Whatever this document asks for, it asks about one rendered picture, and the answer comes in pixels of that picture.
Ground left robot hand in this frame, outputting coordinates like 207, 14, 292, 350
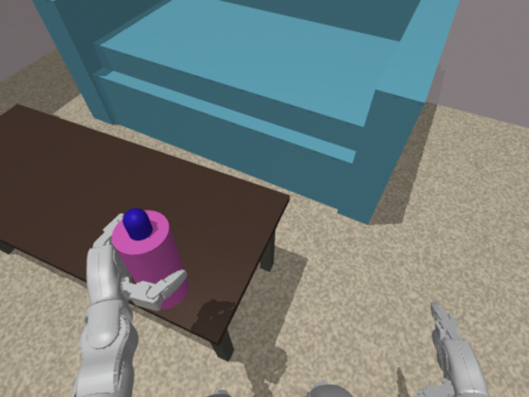
86, 213, 188, 311

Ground coffee table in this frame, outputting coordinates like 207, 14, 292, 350
0, 104, 290, 362

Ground left robot arm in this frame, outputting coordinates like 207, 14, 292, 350
71, 299, 139, 397

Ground sofa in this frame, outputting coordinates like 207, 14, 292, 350
32, 0, 460, 225

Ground bottle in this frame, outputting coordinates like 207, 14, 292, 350
112, 208, 189, 309

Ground right robot hand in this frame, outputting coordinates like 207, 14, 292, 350
416, 301, 489, 397

